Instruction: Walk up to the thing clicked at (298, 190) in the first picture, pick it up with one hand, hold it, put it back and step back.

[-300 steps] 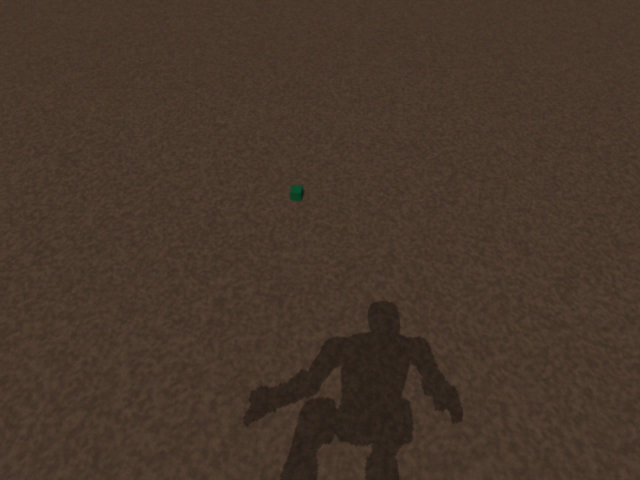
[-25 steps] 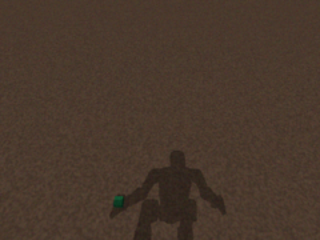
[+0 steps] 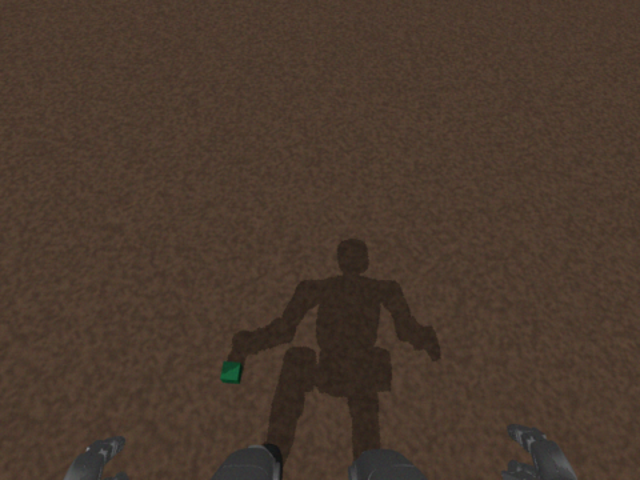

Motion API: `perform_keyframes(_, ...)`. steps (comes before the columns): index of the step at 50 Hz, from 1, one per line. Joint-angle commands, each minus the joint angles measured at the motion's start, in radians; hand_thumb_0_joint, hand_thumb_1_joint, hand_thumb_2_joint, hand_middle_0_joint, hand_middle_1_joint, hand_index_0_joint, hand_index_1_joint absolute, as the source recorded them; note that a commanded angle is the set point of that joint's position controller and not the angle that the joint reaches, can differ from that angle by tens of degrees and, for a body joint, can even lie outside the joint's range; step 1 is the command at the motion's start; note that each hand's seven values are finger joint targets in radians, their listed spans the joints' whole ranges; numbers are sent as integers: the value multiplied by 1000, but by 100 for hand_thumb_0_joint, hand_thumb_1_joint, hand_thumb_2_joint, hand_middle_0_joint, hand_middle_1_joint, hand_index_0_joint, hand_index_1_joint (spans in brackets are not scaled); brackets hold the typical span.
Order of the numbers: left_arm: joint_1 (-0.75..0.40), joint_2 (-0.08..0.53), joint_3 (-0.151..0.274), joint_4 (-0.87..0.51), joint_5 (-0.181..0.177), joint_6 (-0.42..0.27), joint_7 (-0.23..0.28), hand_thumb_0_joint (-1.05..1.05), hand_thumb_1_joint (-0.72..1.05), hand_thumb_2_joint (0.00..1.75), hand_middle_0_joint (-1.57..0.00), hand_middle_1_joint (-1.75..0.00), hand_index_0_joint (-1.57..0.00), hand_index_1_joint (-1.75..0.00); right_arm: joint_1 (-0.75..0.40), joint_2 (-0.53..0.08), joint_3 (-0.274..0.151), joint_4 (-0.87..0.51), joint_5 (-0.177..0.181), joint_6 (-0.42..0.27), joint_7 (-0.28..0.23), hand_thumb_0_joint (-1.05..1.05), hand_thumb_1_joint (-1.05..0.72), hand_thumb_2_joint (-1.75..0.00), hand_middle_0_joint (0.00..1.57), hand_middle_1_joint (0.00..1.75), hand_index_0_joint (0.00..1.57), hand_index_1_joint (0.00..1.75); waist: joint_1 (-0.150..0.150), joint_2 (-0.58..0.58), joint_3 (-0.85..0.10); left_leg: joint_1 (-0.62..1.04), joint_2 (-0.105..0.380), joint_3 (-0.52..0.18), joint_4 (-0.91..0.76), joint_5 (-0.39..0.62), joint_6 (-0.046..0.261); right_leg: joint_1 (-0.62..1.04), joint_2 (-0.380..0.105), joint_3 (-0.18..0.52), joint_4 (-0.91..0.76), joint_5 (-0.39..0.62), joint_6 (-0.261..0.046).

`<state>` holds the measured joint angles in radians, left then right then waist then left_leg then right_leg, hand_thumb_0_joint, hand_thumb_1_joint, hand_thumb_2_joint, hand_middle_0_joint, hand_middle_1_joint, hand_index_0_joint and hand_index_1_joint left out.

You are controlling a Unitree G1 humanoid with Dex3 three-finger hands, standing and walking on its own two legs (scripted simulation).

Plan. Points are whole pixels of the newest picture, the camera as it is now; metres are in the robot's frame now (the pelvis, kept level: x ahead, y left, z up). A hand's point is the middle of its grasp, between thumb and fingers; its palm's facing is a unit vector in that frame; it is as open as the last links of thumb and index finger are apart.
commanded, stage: walk up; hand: left
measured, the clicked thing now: (231, 372) +0.39 +0.24 -0.74
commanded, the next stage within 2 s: stand in 1.34 s
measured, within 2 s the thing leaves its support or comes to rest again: neither
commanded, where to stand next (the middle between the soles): -0.01 +0.00 m, yaw +0 degrees
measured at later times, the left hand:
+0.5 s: hand out of the picture +0.02 +0.25 -0.12, palm faces +0.08 -0.90 -0.43, open 7.3 cm
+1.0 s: hand out of the picture +0.02 +0.29 -0.14, palm faces +0.03 -0.91 -0.41, open 7.3 cm
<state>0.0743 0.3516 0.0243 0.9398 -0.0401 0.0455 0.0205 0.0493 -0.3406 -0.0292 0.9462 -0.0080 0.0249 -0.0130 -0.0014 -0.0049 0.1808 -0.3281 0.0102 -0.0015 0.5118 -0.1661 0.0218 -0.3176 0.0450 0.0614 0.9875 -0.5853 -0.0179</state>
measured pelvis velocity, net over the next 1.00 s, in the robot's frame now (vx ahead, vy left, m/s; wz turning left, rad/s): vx -0.03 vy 0.01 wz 0.03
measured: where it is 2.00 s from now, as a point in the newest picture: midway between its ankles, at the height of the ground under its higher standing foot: outside the picture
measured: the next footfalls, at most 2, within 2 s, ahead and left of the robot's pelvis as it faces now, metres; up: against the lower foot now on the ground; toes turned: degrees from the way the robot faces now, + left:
right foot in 0.16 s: +0.00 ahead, -0.13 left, +0.00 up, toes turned +1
left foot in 0.56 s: -0.01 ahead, +0.11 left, +0.00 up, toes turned +2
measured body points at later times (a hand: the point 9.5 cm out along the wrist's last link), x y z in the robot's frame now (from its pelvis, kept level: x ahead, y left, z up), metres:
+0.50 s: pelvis -0.04 -0.03 +0.00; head +0.00 -0.05 +0.45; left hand +0.01 +0.29 -0.09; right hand +0.03 -0.34 -0.15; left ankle -0.08 +0.12 -0.71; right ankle -0.04 -0.12 -0.73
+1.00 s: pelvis -0.03 +0.01 +0.00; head -0.02 +0.00 +0.45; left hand +0.02 +0.33 -0.11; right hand +0.13 -0.27 -0.11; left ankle -0.04 +0.11 -0.73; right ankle -0.04 -0.13 -0.73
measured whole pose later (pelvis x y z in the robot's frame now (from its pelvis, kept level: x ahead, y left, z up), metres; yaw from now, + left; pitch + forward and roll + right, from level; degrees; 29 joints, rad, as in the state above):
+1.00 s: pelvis -0.03 +0.01 +0.00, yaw +2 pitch -2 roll +0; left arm 0.21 0.38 0.00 1.00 0.01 -0.04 0.01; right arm 0.07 -0.35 -0.02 0.94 -0.02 0.02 0.03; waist 0.03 0.03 0.05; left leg -0.17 -0.02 0.04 0.48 -0.27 0.04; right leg -0.16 -0.03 -0.01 0.47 -0.27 0.02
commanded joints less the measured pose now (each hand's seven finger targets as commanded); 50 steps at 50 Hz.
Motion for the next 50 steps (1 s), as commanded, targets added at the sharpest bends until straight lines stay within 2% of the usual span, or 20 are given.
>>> perform_keyframes(1, 153, 184, 58, -25, 3, -15, 25, 0, 90, 90, -20, -30, -20, -30, 16, -239, -67, -91, -17, 16, -13, 0, -90, -90, 20, 30, 20, 30, -2, 171, -286, 270, 201, -138, -6, 676, 197, -48, -21, -29, -50, 46, 24)
perform_keyframes(4, 175, 190, 67, -24, 11, -27, 39, 0, 90, 90, -20, -30, -20, -30, -8, -247, -81, -141, -25, 39, 3, 0, -90, -90, 20, 30, 20, 30, -12, 213, -297, 252, 213, -154, 47, 669, 221, -14, -38, -81, -167, 87, 46)
perform_keyframes(7, 215, 201, 83, -19, 41, -46, 41, 0, 90, 90, -20, -30, -20, -30, -80, -233, -75, -165, 8, 60, 12, 0, -90, -90, 20, 30, 20, 30, 61, 113, -278, 125, 154, -132, 187, 399, 115, 115, -70, -58, -574, 459, 47)
perform_keyframes(8, 178, 276, 98, -43, 66, -54, 42, 0, 90, 90, -20, -30, -20, -30, -61, -187, -62, -174, 23, 63, 13, 0, -90, -90, 20, 30, 20, 30, 45, -100, -232, -37, 42, -103, 299, 118, 49, 130, -205, 135, -631, 610, 26)
perform_keyframes(9, 104, 365, 116, -91, 78, -54, 36, 0, 90, 90, -20, -30, -20, -30, -28, -148, -54, -180, 23, 65, 7, 0, -90, -90, 20, 30, 20, 30, 22, -292, -182, -203, -128, -73, 461, -424, -17, 100, -406, 386, -665, 734, -97)
perform_keyframes(10, 65, 418, 123, -126, 89, -50, 32, 0, 90, 90, -20, -30, -20, -30, -26, -211, -73, -178, 15, 76, -8, 0, -90, -90, 20, 30, 20, 30, 49, -263, -183, -129, -122, -200, 684, -522, -13, -45, -519, 482, -661, 784, -272)
perform_keyframes(11, 61, 389, 127, -139, 85, -51, 31, 0, 90, 90, -20, -30, -20, -30, -21, -248, -90, -176, 4, 75, -13, 0, -90, -90, 20, 30, 20, 30, 40, -231, -150, -123, -102, -238, 777, -489, -19, -80, -515, 490, -651, 766, -301)
perform_keyframes(14, -52, 243, 107, -172, 70, -48, 28, 0, 90, 90, -20, -30, -20, -30, 103, -227, -82, -126, 18, 60, -2, 0, -90, -90, 20, 30, 20, 30, -49, -134, -191, -223, -156, -215, 841, -307, -40, 123, -257, 64, -512, 925, -141)
perform_keyframes(19, 201, 218, 119, -157, 95, -67, 0, 0, 90, 90, -20, -30, -20, -30, 56, -247, -62, -133, 7, -14, 6, 0, -90, -90, 20, 30, 20, 30, 123, -243, -316, -331, -65, -81, 398, -272, -68, 580, -216, 133, -604, 242, -174)
perform_keyframes(22, 300, 290, 148, -158, 87, -61, -27, 0, 90, 90, -20, -30, -20, -30, 6, -259, -62, -157, -14, -45, 19, 0, -90, -90, 20, 30, 20, 30, 158, -246, -198, -297, -20, -54, 181, -370, -52, 518, -309, 233, -648, 111, -228)
perform_keyframes(25, 250, 315, 139, -170, 79, -65, -39, 0, 90, 90, -20, -30, -20, -30, 70, -225, -61, -121, -27, -63, 28, 0, -90, -90, 20, 30, 20, 30, 88, -172, -120, -66, -27, -3, 53, -356, -7, 258, -322, 167, -651, 259, -199)
perform_keyframes(27, 165, 280, 111, -184, 65, -69, -33, 0, 90, 90, -20, -30, -20, -30, 158, -183, -55, -78, -27, -60, 27, 0, -90, -90, 20, 30, 20, 30, 10, -79, -146, 165, -37, 31, -77, -90, 13, 87, -295, 81, -577, 450, -146)
perform_keyframes(29, 121, 198, 68, -200, 51, -79, -25, 0, 90, 90, -20, -30, -20, -30, 194, -220, -67, -70, -33, -52, 18, 0, -90, -90, 20, 30, 20, 30, -38, 57, -186, 334, 52, -116, -146, 17, 41, -70, -228, 17, -477, 479, -51)
perform_keyframes(30, 110, 170, 57, -191, 35, -78, -22, 0, 90, 90, -20, -30, -20, -30, 165, -275, -71, -93, -37, -48, 17, 0, -90, -90, 20, 30, 20, 30, -28, 183, -184, 238, 186, -331, -229, -100, 104, -69, -118, -45, -390, 331, 1)
perform_keyframes(32, 165, 239, 77, -127, 38, -70, -12, 0, 90, 90, -20, -30, -20, -30, 42, -286, -62, -122, -23, -37, 24, 0, -90, -90, 20, 30, 20, 30, 13, 202, -98, -28, 245, -322, -240, -334, 201, 105, -89, -62, -279, 66, -2)
perform_keyframes(36, 243, 239, 61, -47, 48, -102, -2, 0, 90, 90, -20, -30, -20, -30, 6, -232, -44, -126, -11, -27, 26, 0, -90, -90, 20, 30, 20, 30, 47, 174, -130, 91, 123, -134, -96, 60, 73, 157, -104, -56, -593, 387, -4)
perform_keyframes(38, 228, 288, 65, -28, 54, -112, 9, 0, 90, 90, -20, -30, -20, -30, 35, -232, -46, -118, -1, -23, 25, 0, -90, -90, 20, 30, 20, 30, 22, 96, -180, 107, 70, -85, -20, 95, 28, 182, -187, 52, -589, 576, -37)
perform_keyframes(40, 157, 297, 57, -40, 53, -109, 9, 0, 90, 90, -20, -30, -20, -30, 65, -232, -53, -93, -7, -18, 22, 0, -90, -90, 20, 30, 20, 30, -11, 50, -157, 178, 70, -90, -69, -8, 27, 80, -216, 78, -576, 508, -58)
perform_keyframes(43, 144, 245, 35, -21, 46, -111, 7, 0, 90, 90, -20, -30, -20, -30, 11, -252, -58, -85, -6, -27, 25, 0, -90, -90, 20, 30, 20, 30, 9, 49, -163, 192, 123, -136, -120, 73, 60, 89, -150, -4, -565, 510, -21)
perform_keyframes(50, 108, 244, 26, 10, 47, -116, 14, 0, 90, 90, -20, -30, -20, -30, -12, -240, -59, -58, -5, -27, 29, 0, -90, -90, 20, 30, 20, 30, 7, 4, -223, 223, 109, -95, -132, 164, 46, 155, -170, 7, -566, 600, -14)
